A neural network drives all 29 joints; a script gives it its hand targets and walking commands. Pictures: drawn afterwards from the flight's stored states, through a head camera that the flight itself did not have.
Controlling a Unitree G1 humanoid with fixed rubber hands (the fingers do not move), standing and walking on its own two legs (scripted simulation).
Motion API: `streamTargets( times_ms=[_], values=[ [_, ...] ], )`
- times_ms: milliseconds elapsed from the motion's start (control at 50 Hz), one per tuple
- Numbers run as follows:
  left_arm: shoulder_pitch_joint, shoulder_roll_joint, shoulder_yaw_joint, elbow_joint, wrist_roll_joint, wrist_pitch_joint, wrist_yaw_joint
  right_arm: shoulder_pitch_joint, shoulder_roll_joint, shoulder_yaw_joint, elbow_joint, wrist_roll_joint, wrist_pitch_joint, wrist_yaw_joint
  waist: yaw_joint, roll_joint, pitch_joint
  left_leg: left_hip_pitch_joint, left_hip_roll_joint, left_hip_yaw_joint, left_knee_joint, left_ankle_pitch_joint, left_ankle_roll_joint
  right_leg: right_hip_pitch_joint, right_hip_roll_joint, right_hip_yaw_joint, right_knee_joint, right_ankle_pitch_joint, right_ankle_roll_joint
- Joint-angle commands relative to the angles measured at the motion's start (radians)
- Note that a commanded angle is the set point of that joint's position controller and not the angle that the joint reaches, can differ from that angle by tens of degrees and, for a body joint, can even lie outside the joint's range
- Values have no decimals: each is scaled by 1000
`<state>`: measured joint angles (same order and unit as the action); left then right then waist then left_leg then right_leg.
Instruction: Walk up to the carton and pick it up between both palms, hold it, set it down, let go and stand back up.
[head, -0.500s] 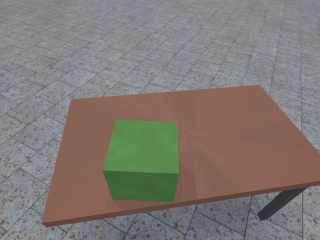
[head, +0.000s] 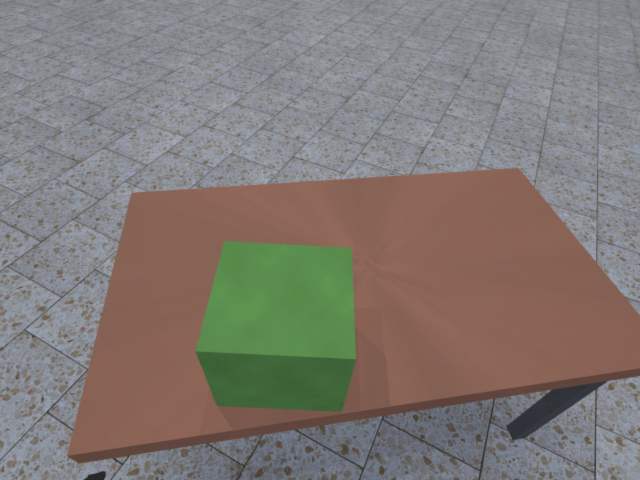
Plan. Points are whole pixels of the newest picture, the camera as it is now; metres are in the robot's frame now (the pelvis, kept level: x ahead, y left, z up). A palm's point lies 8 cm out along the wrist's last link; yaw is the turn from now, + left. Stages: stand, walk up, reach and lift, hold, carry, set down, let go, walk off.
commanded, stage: walk up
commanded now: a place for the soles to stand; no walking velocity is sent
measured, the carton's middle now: (283, 327) +0.39 +0.06 -0.10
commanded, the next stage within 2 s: reach and lift in 0.26 s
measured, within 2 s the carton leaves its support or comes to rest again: neither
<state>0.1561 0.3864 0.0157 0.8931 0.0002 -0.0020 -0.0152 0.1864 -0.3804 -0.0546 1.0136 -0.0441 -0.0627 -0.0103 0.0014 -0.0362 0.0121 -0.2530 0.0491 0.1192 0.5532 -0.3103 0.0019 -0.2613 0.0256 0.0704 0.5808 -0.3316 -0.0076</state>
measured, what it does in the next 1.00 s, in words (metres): shifts its weight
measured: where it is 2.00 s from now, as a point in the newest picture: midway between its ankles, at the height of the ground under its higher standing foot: outside the picture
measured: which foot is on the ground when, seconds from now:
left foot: down 0.00-1.00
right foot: down 0.00-1.00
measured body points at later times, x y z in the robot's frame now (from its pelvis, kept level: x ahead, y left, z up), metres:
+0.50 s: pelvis -0.02 +0.01 -0.01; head +0.03 +0.02 +0.44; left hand +0.16 +0.30 -0.11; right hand +0.12 -0.30 -0.11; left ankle -0.01 +0.12 -0.73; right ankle -0.02 -0.12 -0.73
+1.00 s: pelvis -0.07 +0.02 +0.00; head -0.06 +0.02 +0.45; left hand +0.10 +0.29 -0.09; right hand +0.10 -0.24 -0.07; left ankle -0.01 +0.12 -0.73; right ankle -0.02 -0.12 -0.73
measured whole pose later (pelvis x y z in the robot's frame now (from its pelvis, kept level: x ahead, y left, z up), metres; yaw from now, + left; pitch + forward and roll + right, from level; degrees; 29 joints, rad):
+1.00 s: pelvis -0.07 +0.02 +0.00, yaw +1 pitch -4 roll +1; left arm 0.13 0.35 0.00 0.57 -0.02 0.20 0.00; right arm 0.22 -0.23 -0.06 0.67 -0.02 -0.25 0.00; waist 0.00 -0.04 0.10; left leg -0.27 0.01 0.12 0.57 -0.23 0.01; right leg -0.27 -0.01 0.07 0.60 -0.26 0.01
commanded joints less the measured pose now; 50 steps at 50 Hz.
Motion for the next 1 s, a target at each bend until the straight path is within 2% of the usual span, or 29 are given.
streamTargets(
  times_ms=[0, 20, 60, 120, 160, 240, 260, 280, 320, 340, 380, 440, 460, 500, 600, 720, 800, 840, 920, 980],
  values=[
    [-38, 189, 43, -15, 26, -20, 11, -7, -256, -35, -53, 27, -18, -19, -16, 62, -117, 184, 196, -205, -101, 279, 107, -20, -85, 47, -30, 278, -51],
    [-32, 189, 43, -13, 26, -21, 10, -13, -258, -35, -56, 27, -18, -19, -13, 69, -112, 174, 196, -202, -101, 267, 108, -14, -86, 48, -37, 268, -52],
    [-22, 195, 46, -8, 28, -23, 7, -22, -249, -34, -62, 28, -16, -18, -9, 48, -114, 144, 175, -177, -85, 230, 93, 20, -96, 64, -62, 281, -62],
    [-18, 208, 47, -5, 29, -30, 5, -31, -223, -27, -66, 30, -14, -15, -11, 9, -104, 102, 104, -111, -42, 195, 55, 49, -132, 132, -123, 306, -91],
    [-30, 209, 46, -13, 27, -31, 5, -31, -211, -22, -65, 30, -14, -13, -17, 5, -102, 104, 79, -92, -47, 184, 41, 49, -144, 155, -140, 306, -100],
    [-49, 197, 41, -19, 24, -28, 6, 3, -231, -26, -52, 29, -20, -14, -27, 27, -117, 185, 127, -151, -89, 263, 66, -4, -105, 95, -82, 319, -68],
    [-400, 119, 117, -234, 88, 175, 50, -348, -88, -87, -4, -83, -177, 37, -24, 60, 130, -79, -16, -59, 46, 49, -34, -275, -39, -121, -43, 85, -30],
    [-349, 76, 58, -273, 68, 294, 61, -317, -144, -109, -2, -81, -189, 75, -31, 60, 128, -20, -11, -87, 52, -26, -9, -298, -21, -118, 1, 37, -39],
    [-343, 77, 75, -340, 75, 362, 65, -286, -186, -147, -32, -70, -175, 98, -35, 36, 83, 16, -5, -79, 70, -47, 0, -278, -26, -127, 10, 17, -42],
    [-329, 80, 70, -385, 70, 382, 64, -257, -195, -162, -51, -58, -175, 96, -41, 24, 32, 65, -3, -73, 77, -7, -2, -256, -22, -134, 10, 73, -40],
    [-284, 75, 52, -466, 61, 406, 53, -184, -183, -168, -80, -22, -179, 85, -46, 15, -109, 192, -5, -58, 108, 167, -17, -183, -19, -155, 17, 275, -33],
    [-165, 59, 77, -525, 77, 382, 29, -61, -166, -121, -165, 37, -213, 58, -36, -4, -240, 293, -31, -65, 121, 367, -35, -45, -19, -136, 20, 602, -18],
    [-138, 52, 88, -532, 80, 371, 25, -42, -154, -106, -176, 54, -221, 51, -30, -8, -251, 289, -38, -72, 112, 411, -39, -4, -20, -127, 18, 680, -12],
    [-94, 43, 102, -518, 96, 353, 19, -8, -138, -93, -162, 73, -229, 43, -22, -2, -222, 272, -49, -88, 80, 435, -45, 38, -23, -114, -6, 734, -4],
    [-87, 19, 112, -498, 107, 338, 12, -24, -106, -85, -167, 78, -223, 44, -11, 13, -126, 260, -49, -95, -4, 344, -46, 30, -22, -118, -67, 594, -2],
    [-127, -6, 73, -573, 25, 265, 26, -45, -49, -102, -302, 69, -239, 47, -16, 15, -125, 320, -40, -88, -62, 262, -37, -36, -9, -119, -142, 354, -16],
    [-145, 8, 57, -593, -22, 197, 40, -35, 11, -105, -382, 47, -242, 43, -11, 15, -92, 274, -43, -64, -108, 90, -13, -46, -19, -92, -176, 149, -28],
    [-181, 22, 50, -591, -44, 170, 38, -43, 45, -94, -423, 39, -240, 29, -9, -12, -59, 300, -60, -53, -93, 0, -5, -137, -56, -66, -212, 2, -55],
    [-230, 65, 60, -603, -98, 134, 20, -4, 109, -45, -551, 56, -229, -12, -17, -123, -35, 616, -122, -71, 59, 61, 2, -504, -176, 15, -334, -269, -129],
    [-238, 72, 52, -578, -110, 118, 10, 9, 118, -32, -589, 61, -213, -26, -21, -141, -24, 713, -132, -85, 101, 71, 5, -615, -204, 26, -364, -360, -160]
  ],
)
